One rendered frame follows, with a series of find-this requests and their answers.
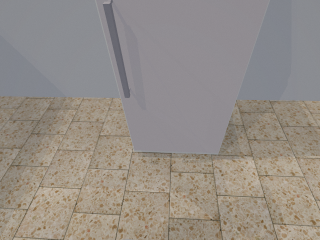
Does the handle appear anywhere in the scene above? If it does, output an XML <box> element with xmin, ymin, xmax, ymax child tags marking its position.
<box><xmin>103</xmin><ymin>0</ymin><xmax>130</xmax><ymax>98</ymax></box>

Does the fridge door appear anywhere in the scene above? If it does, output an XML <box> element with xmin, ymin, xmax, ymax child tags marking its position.
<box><xmin>96</xmin><ymin>0</ymin><xmax>269</xmax><ymax>153</ymax></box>

